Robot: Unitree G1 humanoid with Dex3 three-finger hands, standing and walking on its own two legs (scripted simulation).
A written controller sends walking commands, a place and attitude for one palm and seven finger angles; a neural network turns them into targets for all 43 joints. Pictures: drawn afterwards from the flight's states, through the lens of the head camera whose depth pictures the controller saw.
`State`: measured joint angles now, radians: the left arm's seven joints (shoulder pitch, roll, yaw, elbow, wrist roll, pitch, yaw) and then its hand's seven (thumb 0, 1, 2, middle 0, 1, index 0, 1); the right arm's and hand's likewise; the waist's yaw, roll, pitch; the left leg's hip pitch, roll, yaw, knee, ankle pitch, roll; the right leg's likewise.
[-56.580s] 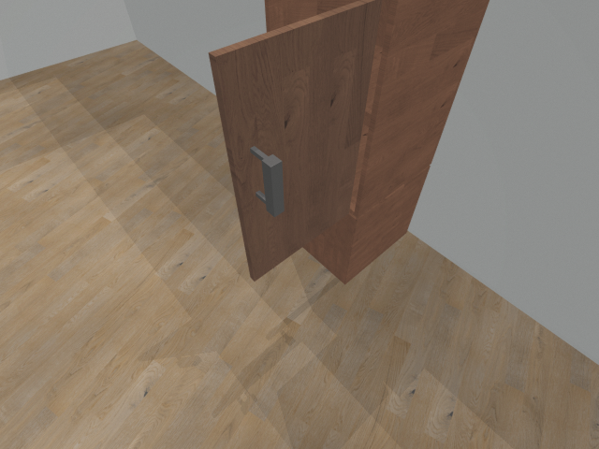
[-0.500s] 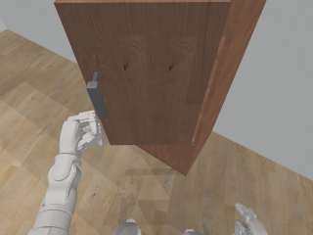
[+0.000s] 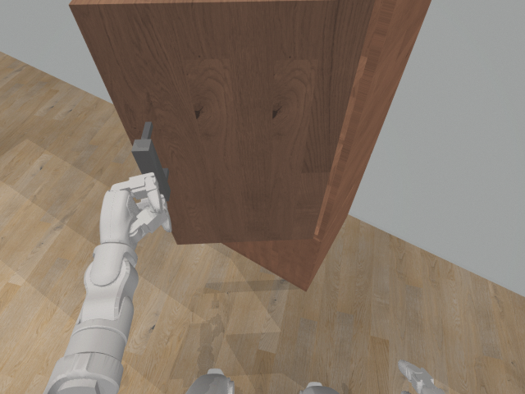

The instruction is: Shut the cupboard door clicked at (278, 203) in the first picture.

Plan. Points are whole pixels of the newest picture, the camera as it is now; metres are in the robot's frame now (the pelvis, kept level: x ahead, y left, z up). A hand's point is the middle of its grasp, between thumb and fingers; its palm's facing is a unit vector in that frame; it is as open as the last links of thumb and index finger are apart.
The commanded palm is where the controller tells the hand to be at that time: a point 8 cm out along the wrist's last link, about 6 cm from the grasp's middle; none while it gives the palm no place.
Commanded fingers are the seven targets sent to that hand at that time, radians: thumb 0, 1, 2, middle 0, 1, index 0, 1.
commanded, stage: bring the fist close to the handle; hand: left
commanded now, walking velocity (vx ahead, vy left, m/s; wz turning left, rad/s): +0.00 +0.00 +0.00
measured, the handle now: (155, 162) +0.47 +0.20 +0.07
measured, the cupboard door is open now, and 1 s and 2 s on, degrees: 34 25 13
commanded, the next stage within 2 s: push the door shut along its arc in 0.08 s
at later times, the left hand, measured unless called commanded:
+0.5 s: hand (168, 195) +0.39 +0.16 +0.08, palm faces -0.02 -1.00 -0.03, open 3.1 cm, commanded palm +0.38 +0.21 +0.07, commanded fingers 0.00 0.90 0.90 -1.30 -1.50 -1.30 -1.50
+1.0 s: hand (173, 171) +0.45 +0.16 +0.07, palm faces -0.14 -0.99 -0.04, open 3.1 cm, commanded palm +0.45 +0.19 +0.07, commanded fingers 0.00 0.90 0.90 -1.30 -1.50 -1.30 -1.50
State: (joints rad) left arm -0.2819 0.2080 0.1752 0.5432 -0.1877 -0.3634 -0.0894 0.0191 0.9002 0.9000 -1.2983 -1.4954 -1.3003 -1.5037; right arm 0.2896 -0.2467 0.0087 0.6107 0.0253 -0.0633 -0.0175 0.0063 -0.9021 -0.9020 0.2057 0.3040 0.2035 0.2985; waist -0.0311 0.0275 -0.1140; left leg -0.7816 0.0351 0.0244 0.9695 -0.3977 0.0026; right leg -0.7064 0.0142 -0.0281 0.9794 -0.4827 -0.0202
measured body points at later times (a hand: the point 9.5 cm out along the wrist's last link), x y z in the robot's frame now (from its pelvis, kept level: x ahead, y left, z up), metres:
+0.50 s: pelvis -0.01 +0.00 -0.01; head +0.05 +0.00 +0.44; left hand +0.39 +0.22 +0.08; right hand +0.12 -0.25 -0.11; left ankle +0.04 +0.12 -0.68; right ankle +0.00 -0.11 -0.68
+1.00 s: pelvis -0.02 +0.01 -0.02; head +0.07 +0.02 +0.42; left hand +0.45 +0.22 +0.08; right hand +0.04 -0.26 -0.14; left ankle +0.04 +0.12 -0.68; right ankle +0.00 -0.11 -0.68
